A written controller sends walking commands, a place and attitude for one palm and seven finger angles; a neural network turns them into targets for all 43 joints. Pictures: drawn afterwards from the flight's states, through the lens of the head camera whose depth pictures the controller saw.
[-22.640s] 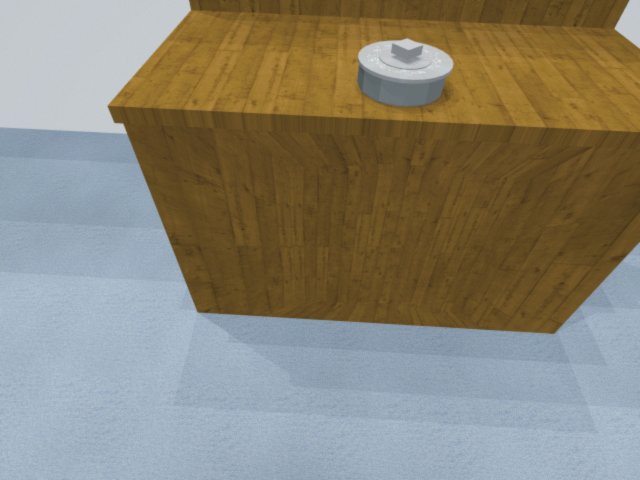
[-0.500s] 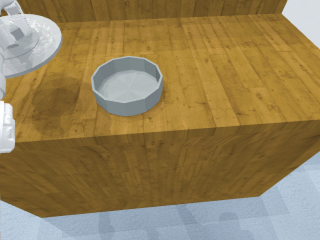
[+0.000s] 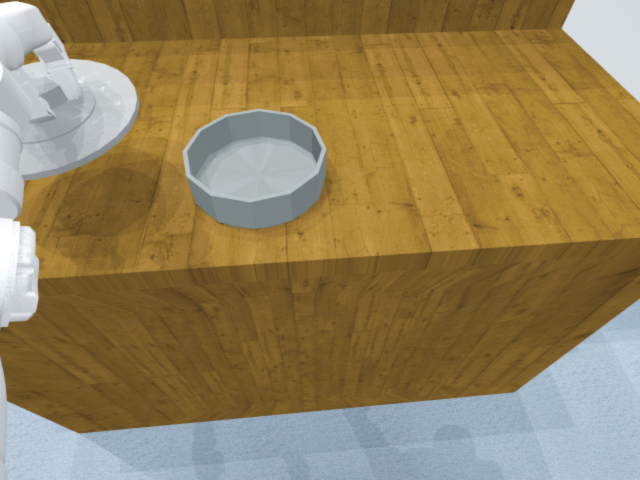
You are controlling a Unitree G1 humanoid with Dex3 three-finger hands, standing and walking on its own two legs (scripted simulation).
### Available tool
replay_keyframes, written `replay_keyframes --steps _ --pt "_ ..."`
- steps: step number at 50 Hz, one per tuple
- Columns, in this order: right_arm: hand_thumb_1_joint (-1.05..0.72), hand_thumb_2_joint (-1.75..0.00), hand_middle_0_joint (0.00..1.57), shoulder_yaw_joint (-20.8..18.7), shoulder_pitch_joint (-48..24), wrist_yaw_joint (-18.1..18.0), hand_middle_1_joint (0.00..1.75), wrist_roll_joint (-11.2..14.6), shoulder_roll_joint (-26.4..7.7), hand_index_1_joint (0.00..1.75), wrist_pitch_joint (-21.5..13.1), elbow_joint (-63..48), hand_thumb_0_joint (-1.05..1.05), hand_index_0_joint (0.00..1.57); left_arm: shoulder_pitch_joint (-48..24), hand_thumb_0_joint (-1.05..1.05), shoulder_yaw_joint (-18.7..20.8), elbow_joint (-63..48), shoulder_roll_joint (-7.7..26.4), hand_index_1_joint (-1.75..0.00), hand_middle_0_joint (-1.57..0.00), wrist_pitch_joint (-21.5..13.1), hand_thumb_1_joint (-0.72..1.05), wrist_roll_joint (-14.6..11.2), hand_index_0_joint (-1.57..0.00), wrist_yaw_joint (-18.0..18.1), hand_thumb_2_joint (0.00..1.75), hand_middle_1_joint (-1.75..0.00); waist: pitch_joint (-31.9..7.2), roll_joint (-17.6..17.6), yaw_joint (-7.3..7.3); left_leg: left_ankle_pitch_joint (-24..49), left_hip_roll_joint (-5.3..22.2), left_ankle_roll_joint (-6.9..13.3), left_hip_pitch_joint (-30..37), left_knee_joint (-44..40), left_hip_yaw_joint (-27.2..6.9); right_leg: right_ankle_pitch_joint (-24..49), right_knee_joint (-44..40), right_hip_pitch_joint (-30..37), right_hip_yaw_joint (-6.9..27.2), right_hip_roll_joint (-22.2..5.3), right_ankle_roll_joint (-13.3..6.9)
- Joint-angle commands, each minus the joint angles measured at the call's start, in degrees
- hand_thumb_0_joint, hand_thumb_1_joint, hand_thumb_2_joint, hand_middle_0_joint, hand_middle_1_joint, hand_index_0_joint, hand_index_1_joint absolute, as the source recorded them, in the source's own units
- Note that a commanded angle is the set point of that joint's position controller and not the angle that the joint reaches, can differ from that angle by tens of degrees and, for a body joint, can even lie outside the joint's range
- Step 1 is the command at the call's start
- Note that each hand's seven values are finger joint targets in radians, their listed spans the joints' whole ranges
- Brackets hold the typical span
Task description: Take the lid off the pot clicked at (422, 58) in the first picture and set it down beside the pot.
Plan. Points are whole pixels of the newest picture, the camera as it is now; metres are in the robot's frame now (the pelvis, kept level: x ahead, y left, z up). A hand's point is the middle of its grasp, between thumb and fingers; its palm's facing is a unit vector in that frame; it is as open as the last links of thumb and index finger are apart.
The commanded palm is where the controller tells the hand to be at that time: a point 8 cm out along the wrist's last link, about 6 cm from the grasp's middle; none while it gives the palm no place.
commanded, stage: lower the lid onto the table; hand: left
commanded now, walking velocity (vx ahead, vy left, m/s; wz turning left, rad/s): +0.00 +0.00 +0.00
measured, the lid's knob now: (32, 94) +0.50 +0.31 +0.23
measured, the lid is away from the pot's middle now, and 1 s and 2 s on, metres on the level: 0.23 0.23 0.24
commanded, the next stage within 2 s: open the fingers wide in 1.64 s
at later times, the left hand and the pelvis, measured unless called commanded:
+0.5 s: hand (42, 128) +0.47 +0.29 +0.21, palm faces -0.32 -0.14 -0.94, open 6.8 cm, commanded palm +0.47 +0.29 +0.27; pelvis +0.00 +0.00 +0.00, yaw +0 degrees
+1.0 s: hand (68, 151) +0.47 +0.28 +0.17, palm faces -0.39 -0.13 -0.91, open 6.8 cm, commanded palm +0.48 +0.28 +0.23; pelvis +0.00 +0.01 +0.00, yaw -1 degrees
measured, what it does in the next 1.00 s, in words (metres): stands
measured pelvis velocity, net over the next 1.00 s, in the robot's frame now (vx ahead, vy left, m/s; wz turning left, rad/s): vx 0.00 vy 0.01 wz -0.01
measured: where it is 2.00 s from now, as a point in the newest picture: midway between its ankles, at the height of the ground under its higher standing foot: outside the picture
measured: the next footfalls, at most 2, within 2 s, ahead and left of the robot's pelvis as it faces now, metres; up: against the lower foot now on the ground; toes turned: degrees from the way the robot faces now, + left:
none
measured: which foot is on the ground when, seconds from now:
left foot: down 0.00-1.00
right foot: down 0.00-1.00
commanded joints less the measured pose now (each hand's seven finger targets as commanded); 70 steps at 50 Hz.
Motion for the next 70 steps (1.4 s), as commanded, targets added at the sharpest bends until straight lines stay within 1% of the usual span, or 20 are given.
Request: replay_keyframes --steps 1,6,9,13,15,18,19,23,24,28,35,41,43,45,48,50,58,59,63,70 --pt "-0.90 -0.90 0.20 -2.69 0.13 -0.88 0.30 -0.22 -8.65 0.30 -1.25 -5.51 0.00 0.20 -31.86 0.00 3.02 -12.68 13.93 -1.06 -0.73 -0.81 0.57 0.98 -0.84 2.93 1.05 -1.02 -22.62 3.85 -0.12 29.00 1.57 -1.48 16.36 0.56 -4.74 15.28 -0.63 4.43 1.21 2.26 -3.01" --pt "-0.90 -0.90 0.20 -2.55 0.34 -1.28 0.30 -0.14 -8.80 0.30 -0.86 -5.11 0.00 0.20 -32.69 0.00 2.50 -10.51 14.05 -1.06 -0.73 -1.44 0.57 0.75 -0.84 3.24 1.05 -1.02 -20.95 2.74 -0.69 22.88 1.41 -1.11 13.90 -0.37 -4.39 13.29 -0.91 4.45 1.08 2.34 -2.99" --pt "-0.90 -0.90 0.20 -2.90 0.88 -1.31 0.30 -0.36 -8.98 0.30 -1.31 -5.32 0.00 0.20 -34.57 0.00 6.14 -15.03 18.43 -1.06 -0.73 -2.67 0.57 0.94 -0.84 4.00 1.05 -1.02 -26.26 5.06 0.06 26.93 1.69 -1.53 17.00 0.49 -4.89 14.80 -0.28 5.53 1.56 2.37 -3.05" --pt "-0.90 -0.90 0.20 -3.13 1.26 -1.17 0.30 -0.18 -9.25 0.30 -1.07 -4.92 0.00 0.20 -29.99 0.00 0.90 -11.00 11.29 -1.06 -0.73 -2.89 0.57 -0.16 -0.84 3.58 1.05 -1.02 -22.26 6.24 -1.17 30.21 2.08 -2.35 18.30 1.12 -5.18 13.86 -0.73 1.30 0.60 2.58 -3.27" --pt "-0.90 -0.90 0.20 -3.08 1.51 -1.19 0.30 -0.42 -9.15 0.30 -1.01 -5.10 0.00 0.20 -29.81 0.00 6.69 -11.57 17.86 -1.06 -0.73 -3.39 0.57 0.79 -0.84 4.01 1.05 -1.02 -24.26 3.12 0.07 27.45 1.72 -1.40 16.14 1.07 -4.87 14.78 -0.25 4.62 1.30 2.68 -3.00" --pt "-0.90 -0.90 0.20 -3.21 1.12 -1.12 0.30 -0.18 -9.30 0.30 -0.82 -5.35 0.00 0.20 -28.00 0.00 2.85 -11.90 13.23 -1.06 -0.73 -3.57 0.57 -0.68 -0.84 3.75 1.05 -1.02 -22.82 5.14 -0.60 30.57 1.92 -1.68 16.94 1.59 -4.65 16.08 -0.33 3.44 0.91 2.46 -3.18" --pt "-0.90 -0.90 0.20 -3.23 1.46 -1.01 0.30 -0.36 -9.09 0.30 -0.75 -5.35 0.00 0.20 -28.27 0.00 6.75 -13.28 17.59 -1.06 -0.73 -3.82 0.57 0.15 -0.84 4.02 1.05 -1.02 -25.31 3.70 0.32 30.62 2.06 -1.64 16.76 1.52 -5.06 16.10 0.20 5.07 1.36 2.58 -2.87" --pt "-0.90 -0.90 0.20 -3.20 1.08 -1.24 0.30 -0.07 -9.50 0.30 -0.33 -5.30 0.00 0.20 -27.53 0.00 2.43 -10.90 12.79 -1.06 -0.73 -4.02 0.57 -1.02 -0.84 3.86 1.05 -1.02 -20.43 5.42 -0.88 27.01 1.99 -1.77 16.17 1.00 -4.88 13.15 -0.59 1.58 0.59 2.67 -3.29" --pt "-0.90 -0.90 0.20 -3.25 1.76 -1.33 0.30 -0.25 -9.21 0.30 -0.25 -4.80 0.00 0.20 -28.71 0.00 5.34 -11.07 16.01 -1.06 -0.73 -4.25 0.57 -0.19 -0.84 4.23 1.05 -1.02 -22.35 3.71 -0.63 26.10 2.08 -1.66 15.93 0.98 -5.20 12.92 -0.22 2.35 0.92 2.83 -3.03" --pt "-0.90 -0.90 0.20 -3.47 1.79 -1.48 0.30 -0.23 -9.35 0.30 -0.84 -5.04 0.00 0.20 -29.95 0.00 2.11 -12.39 12.30 -1.06 -0.73 -5.21 0.57 -0.95 -0.84 4.37 1.05 -1.02 -22.84 7.60 -1.36 29.11 2.21 -2.45 19.33 1.55 -5.81 12.19 -0.48 -0.44 0.56 2.89 -3.43" --pt "-0.90 -0.90 0.20 -3.31 2.59 -1.52 0.30 -0.31 -9.32 0.30 -0.07 -4.38 0.00 0.20 -26.06 0.00 4.93 -6.87 14.86 -1.06 -0.73 -5.75 0.57 -0.13 -0.84 4.65 1.05 -1.02 -21.10 3.17 -0.99 26.83 2.05 -1.99 14.65 1.87 -4.97 13.28 0.35 0.99 0.62 3.15 -3.02" --pt "-0.90 -0.90 0.20 -3.65 2.81 -1.66 0.30 -0.34 -9.20 0.30 0.09 -5.04 0.00 0.20 -28.67 0.00 5.28 -11.09 15.41 -1.06 -0.73 -6.88 0.57 -0.21 -0.84 5.09 1.05 -1.02 -24.59 5.12 -0.81 28.09 2.36 -2.19 16.88 1.96 -5.38 13.31 0.68 1.12 0.79 3.09 -3.02" --pt "-0.90 -0.90 0.20 -3.70 2.73 -1.69 0.30 -0.16 -9.40 0.30 0.18 -5.04 0.00 0.20 -26.57 0.00 1.99 -9.85 11.12 -1.06 -0.73 -7.11 0.57 -1.27 -0.84 4.90 1.05 -1.02 -22.61 6.32 -1.56 29.94 2.63 -2.84 17.97 2.32 -5.72 12.39 0.57 -1.42 0.18 3.14 -3.27" --pt "-0.90 -0.90 0.20 -3.65 3.37 -1.77 0.30 -0.41 -9.42 0.30 0.26 -4.67 0.00 0.20 -26.18 0.00 5.59 -8.39 15.16 -1.06 -0.73 -7.31 0.57 -0.45 -0.84 5.31 1.05 -1.02 -23.09 4.58 -1.02 27.47 2.30 -2.24 16.44 2.48 -5.45 12.40 0.86 -0.60 0.61 3.39 -3.10" --pt "-0.90 -0.90 0.20 -3.70 3.19 -2.01 0.30 -0.11 -9.81 0.30 0.39 -4.46 0.00 0.20 -27.29 0.00 1.82 -8.88 10.99 -1.06 -0.73 -7.43 0.57 -1.57 -0.84 5.24 1.05 -1.02 -21.92 5.67 -1.70 26.37 2.46 -2.46 16.49 2.18 -5.19 11.84 0.72 -1.73 0.13 3.19 -3.26" --pt "-0.90 -0.90 0.20 -3.69 3.79 -2.23 0.30 -0.46 -9.61 0.30 0.15 -4.46 0.00 0.20 -29.11 0.00 6.35 -9.57 16.84 -1.06 -0.73 -8.04 0.57 -0.07 -0.84 5.88 1.05 -1.02 -25.50 5.55 -1.11 27.32 2.14 -2.10 16.55 2.86 -5.32 13.44 1.37 0.04 0.85 3.39 -3.11" --pt "-0.90 -0.90 0.20 -3.72 3.19 -2.06 0.30 -0.15 -9.73 0.30 0.75 -5.24 0.00 0.20 -22.72 0.00 4.94 -8.62 14.20 -1.06 -0.73 -8.83 0.57 -1.29 -0.84 5.85 1.05 -1.02 -23.97 5.28 -0.74 30.64 2.21 -2.04 15.19 3.85 -4.47 15.97 2.01 0.71 0.58 3.26 -3.06" --pt "-0.90 -0.90 0.20 -3.85 3.75 -1.96 0.30 -0.45 -9.52 0.30 0.83 -5.04 0.00 0.20 -24.10 0.00 7.52 -10.52 17.28 -1.06 -0.73 -9.10 0.57 -0.61 -0.84 6.15 1.05 -1.02 -26.18 5.28 -0.49 30.40 2.39 -1.99 15.65 4.11 -4.73 15.89 2.33 1.16 1.09 3.25 -2.70" --pt "-0.90 -0.90 0.20 -3.47 3.27 -2.44 0.30 0.12 -9.76 0.30 1.33 -5.16 0.00 0.20 -18.69 0.00 6.00 -4.78 15.66 -1.06 -0.73 -9.07 0.57 -1.43 -0.84 6.03 1.05 -1.02 -20.98 2.64 -0.95 25.70 1.89 -1.10 11.51 3.89 -3.49 15.39 1.88 1.36 0.85 3.32 -2.85" --pt "-0.90 -0.90 0.20 -3.62 4.17 -3.23 0.30 -0.14 -9.65 0.30 0.75 -4.67 0.00 0.20 -24.88 0.00 7.85 -9.22 19.32 -1.06 -0.73 -10.59 0.57 -0.75 -0.84 6.91 1.05 -1.02 -25.85 5.71 -1.19 23.87 2.00 -0.81 13.52 4.28 -3.99 14.66 2.32 1.00 1.32 3.30 -2.67"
